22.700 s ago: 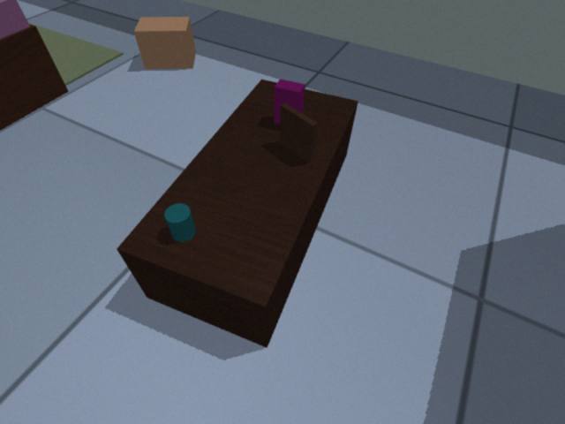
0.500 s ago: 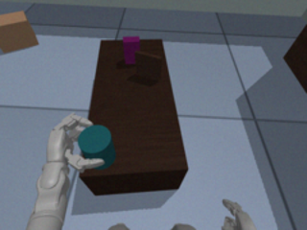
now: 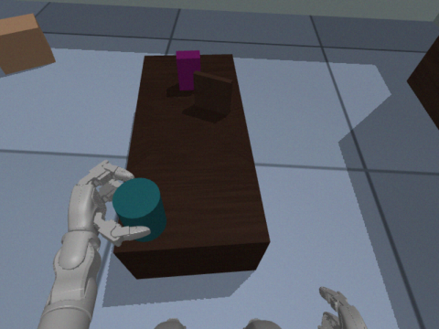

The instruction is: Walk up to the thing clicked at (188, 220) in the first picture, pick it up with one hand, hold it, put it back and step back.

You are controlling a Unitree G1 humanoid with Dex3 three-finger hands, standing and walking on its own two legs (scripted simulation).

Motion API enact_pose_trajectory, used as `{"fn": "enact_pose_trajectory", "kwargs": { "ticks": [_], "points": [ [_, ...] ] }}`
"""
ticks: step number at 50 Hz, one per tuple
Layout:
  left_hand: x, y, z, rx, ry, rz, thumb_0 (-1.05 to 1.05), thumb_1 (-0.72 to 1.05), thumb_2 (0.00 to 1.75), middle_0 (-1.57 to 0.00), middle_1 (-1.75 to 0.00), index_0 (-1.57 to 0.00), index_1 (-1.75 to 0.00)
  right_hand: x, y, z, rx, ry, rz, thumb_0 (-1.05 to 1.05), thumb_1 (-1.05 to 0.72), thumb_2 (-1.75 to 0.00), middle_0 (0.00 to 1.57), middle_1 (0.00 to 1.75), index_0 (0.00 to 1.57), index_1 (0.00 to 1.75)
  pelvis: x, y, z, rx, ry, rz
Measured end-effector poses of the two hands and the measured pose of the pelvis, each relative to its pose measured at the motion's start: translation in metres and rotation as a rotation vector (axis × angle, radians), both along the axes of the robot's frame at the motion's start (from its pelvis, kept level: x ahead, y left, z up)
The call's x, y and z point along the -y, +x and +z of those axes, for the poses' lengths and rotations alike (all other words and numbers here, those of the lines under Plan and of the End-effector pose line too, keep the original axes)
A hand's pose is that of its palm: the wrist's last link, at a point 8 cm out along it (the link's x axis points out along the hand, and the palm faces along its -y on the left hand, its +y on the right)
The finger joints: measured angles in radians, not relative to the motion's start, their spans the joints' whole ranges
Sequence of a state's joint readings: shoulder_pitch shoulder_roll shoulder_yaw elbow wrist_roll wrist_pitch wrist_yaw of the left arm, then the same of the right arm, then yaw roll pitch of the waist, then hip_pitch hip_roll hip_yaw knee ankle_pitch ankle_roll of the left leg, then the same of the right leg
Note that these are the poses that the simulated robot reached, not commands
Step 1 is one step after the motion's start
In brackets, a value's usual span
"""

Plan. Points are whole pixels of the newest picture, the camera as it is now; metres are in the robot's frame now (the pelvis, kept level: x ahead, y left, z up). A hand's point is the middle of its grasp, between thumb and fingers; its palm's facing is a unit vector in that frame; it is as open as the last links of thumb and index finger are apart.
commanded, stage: hold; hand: left
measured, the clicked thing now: (141, 210) +0.32 +0.13 +0.02
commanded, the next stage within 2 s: crouch in 0.66 s
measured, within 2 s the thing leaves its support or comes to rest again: neither
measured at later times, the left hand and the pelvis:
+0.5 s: hand (123, 202) +0.33 +0.16 +0.05, palm faces +0.04 -1.00 -0.02, open 11.2 cm; pelvis +0.00 +0.00 +0.00, yaw +0 degrees
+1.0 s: hand (125, 204) +0.34 +0.17 +0.02, palm faces +0.04 -1.00 +0.00, open 11.1 cm; pelvis -0.01 +0.00 -0.01, yaw +0 degrees
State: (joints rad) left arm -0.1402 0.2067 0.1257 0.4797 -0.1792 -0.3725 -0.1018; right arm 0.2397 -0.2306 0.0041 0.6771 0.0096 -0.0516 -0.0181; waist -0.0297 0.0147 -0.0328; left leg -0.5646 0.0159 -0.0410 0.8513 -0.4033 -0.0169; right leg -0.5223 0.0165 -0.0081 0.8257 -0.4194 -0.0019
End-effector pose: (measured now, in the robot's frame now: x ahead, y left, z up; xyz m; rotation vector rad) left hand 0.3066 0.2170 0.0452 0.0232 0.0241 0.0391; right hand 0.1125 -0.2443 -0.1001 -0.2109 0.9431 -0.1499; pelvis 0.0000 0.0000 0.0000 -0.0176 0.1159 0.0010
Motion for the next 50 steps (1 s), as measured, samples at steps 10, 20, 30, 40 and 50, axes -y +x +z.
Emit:
{"fn": "enact_pose_trajectory", "kwargs": {
  "ticks": [10, 20, 30, 40, 50],
  "points": [
    [-0.001, 0.003, 0.001, -0.001, 0.006, 0.003, -0.02, -0.61, 0.76, -0.77, -1.25, -0.78, -1.23, 0.001, 0.001, 0.000, -0.004, 0.003, -0.005, 0.01, -0.93, -0.91, 0.20, 0.30, 0.21, 0.30, 0.001, 0.003, 0.000, -0.004, -0.001, -0.001],
    [0.001, 0.000, -0.002, -0.011, 0.001, -0.007, -0.02, -0.61, 0.75, -0.77, -1.25, -0.78, -1.23, 0.003, 0.001, 0.000, 0.000, -0.002, -0.005, 0.01, -0.93, -0.91, 0.20, 0.30, 0.21, 0.30, 0.001, 0.001, -0.001, -0.003, -0.001, -0.001],
    [0.001, -0.001, 0.002, 0.007, 0.008, 0.002, -0.02, -0.61, 0.74, -0.78, -1.25, -0.79, -1.23, 0.000, -0.001, 0.001, 0.010, -0.002, -0.004, 0.01, -0.93, -0.91, 0.20, 0.30, 0.21, 0.30, -0.001, -0.003, -0.001, 0.004, -0.001, -0.001],
    [-0.005, 0.000, 0.000, -0.003, 0.001, 0.015, -0.02, -0.61, 0.75, -0.77, -1.25, -0.78, -1.23, -0.002, -0.006, -0.001, 0.000, 0.003, -0.006, 0.01, -0.93, -0.91, 0.20, 0.30, 0.21, 0.30, -0.002, -0.005, -0.001, -0.003, -0.002, 0.000],
    [-0.004, 0.009, -0.029, -0.023, -0.023, 0.004, -0.02, -0.61, 0.71, -0.80, -1.24, -0.81, -1.22, 0.002, -0.015, -0.011, -0.032, -0.018, 0.003, 0.01, -0.92, -0.91, 0.20, 0.30, 0.21, 0.30, -0.003, -0.012, -0.012, -0.049, -0.006, 0.003]
  ]
}}
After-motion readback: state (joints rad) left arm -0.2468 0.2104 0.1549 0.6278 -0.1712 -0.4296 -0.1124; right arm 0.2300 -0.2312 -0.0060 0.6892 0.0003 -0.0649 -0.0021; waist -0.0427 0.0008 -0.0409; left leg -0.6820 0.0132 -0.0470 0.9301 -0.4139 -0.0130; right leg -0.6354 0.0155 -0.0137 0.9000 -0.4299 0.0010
